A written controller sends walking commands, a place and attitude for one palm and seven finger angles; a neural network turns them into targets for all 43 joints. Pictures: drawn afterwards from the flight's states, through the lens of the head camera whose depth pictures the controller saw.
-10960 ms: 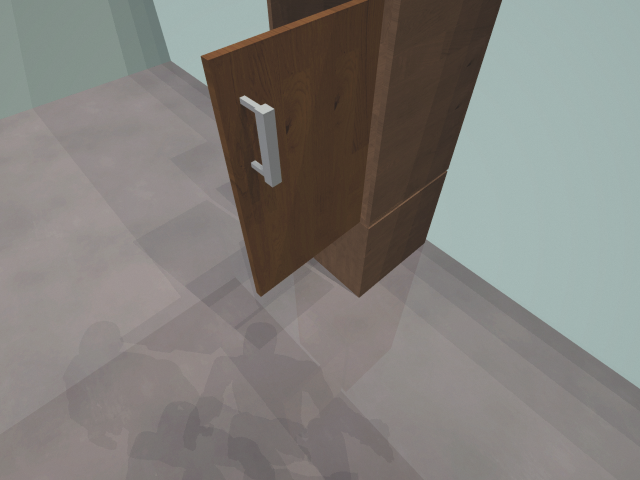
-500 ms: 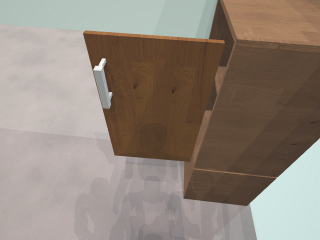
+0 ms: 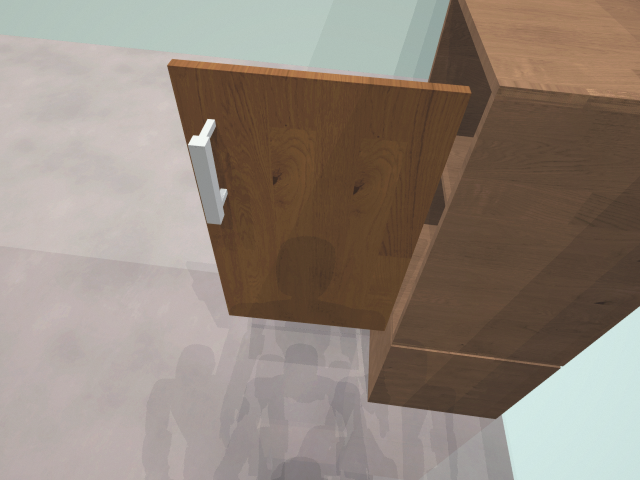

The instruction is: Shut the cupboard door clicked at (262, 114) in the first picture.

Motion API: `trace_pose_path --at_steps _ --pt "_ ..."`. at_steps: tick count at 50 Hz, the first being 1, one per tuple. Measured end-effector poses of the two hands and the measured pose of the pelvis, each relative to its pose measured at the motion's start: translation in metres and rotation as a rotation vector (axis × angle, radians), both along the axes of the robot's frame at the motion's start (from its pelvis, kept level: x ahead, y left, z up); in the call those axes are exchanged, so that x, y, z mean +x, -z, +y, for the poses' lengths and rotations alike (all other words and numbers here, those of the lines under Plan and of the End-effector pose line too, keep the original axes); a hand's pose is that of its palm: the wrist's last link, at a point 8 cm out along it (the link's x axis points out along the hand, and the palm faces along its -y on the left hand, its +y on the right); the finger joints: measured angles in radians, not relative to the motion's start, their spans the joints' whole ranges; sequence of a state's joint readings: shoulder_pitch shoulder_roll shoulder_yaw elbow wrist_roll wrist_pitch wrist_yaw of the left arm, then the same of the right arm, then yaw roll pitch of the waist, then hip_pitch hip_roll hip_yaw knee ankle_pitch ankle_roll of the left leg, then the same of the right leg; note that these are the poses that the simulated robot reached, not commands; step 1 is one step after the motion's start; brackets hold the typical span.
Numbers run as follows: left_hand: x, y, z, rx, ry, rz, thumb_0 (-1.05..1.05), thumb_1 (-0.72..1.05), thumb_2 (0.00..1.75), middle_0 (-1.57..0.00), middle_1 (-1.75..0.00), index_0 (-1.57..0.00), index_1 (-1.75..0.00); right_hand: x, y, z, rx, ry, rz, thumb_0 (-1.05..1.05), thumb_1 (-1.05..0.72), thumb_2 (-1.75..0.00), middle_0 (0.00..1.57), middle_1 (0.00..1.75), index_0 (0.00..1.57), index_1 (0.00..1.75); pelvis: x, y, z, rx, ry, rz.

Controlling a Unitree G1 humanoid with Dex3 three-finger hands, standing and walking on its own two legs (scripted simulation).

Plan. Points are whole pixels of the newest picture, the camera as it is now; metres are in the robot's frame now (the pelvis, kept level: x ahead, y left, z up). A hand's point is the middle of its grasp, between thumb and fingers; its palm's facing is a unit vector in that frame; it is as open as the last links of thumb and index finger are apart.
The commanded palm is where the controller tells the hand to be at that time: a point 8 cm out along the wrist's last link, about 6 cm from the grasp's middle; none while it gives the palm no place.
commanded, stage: come to a stop and stand still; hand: left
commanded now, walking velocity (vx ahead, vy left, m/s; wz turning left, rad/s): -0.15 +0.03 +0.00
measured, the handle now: (212, 173) +0.48 +0.20 +0.12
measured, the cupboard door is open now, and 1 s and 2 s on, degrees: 92 92 92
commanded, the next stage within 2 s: look again from close up in 0.84 s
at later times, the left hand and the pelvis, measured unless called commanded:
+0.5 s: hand out of the picture +0.04 +0.19 -0.16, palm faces -0.01 -0.96 -0.28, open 7.3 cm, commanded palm none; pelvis -0.03 -0.01 +0.00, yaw -1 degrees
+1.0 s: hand out of the picture -0.04 +0.15 -0.17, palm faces -0.05 -0.98 -0.20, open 7.4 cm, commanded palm none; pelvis -0.03 -0.03 +0.01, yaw -2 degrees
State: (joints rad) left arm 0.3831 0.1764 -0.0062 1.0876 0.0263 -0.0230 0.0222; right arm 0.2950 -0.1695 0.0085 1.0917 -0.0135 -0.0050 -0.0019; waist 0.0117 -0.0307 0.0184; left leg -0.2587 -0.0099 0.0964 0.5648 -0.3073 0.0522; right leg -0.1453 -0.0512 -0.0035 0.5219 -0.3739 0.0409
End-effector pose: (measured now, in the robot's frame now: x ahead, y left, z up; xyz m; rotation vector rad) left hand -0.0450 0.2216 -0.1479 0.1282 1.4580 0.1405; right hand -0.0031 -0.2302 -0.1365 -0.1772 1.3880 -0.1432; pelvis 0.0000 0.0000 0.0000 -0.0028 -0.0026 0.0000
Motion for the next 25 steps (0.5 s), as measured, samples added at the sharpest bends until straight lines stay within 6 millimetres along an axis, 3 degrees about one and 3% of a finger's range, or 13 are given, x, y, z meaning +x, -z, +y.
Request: trace_pose_path --at_steps 4,9,18,25 --pt "0.006 0.003 -0.005 -0.006 0.002 0.032 0.00 0.91 0.90 -0.20 -0.30 -0.20 -0.30 0.012 0.000 0.003 -0.008 0.005 -0.009 0.00 -0.90 -0.90 0.20 0.30 0.20 0.30 0.010 0.001 0.000 0.003 0.003 -0.002" --pt "0.029 0.002 -0.007 -0.003 0.006 -0.007 0.00 0.91 0.90 -0.20 -0.30 -0.20 -0.30 0.027 -0.003 0.003 -0.024 0.011 -0.030 0.01 -0.92 -0.90 0.21 0.30 0.20 0.30 0.011 -0.002 0.001 0.001 0.002 -0.002" --pt "0.066 -0.005 0.006 0.055 0.063 -0.144 0.00 0.92 0.90 -0.20 -0.30 -0.20 -0.30 0.043 -0.004 -0.003 -0.012 0.007 -0.142 0.00 -0.91 -0.90 0.20 0.30 0.20 0.30 -0.010 -0.001 -0.002 -0.005 0.013 0.005" --pt "0.073 -0.021 0.016 0.110 0.087 -0.252 0.00 0.91 0.90 -0.20 -0.30 -0.20 -0.30 0.037 0.002 -0.006 0.020 -0.007 -0.222 0.00 -0.91 -0.90 0.20 0.30 0.20 0.30 -0.029 0.002 -0.006 -0.006 0.010 -0.029"
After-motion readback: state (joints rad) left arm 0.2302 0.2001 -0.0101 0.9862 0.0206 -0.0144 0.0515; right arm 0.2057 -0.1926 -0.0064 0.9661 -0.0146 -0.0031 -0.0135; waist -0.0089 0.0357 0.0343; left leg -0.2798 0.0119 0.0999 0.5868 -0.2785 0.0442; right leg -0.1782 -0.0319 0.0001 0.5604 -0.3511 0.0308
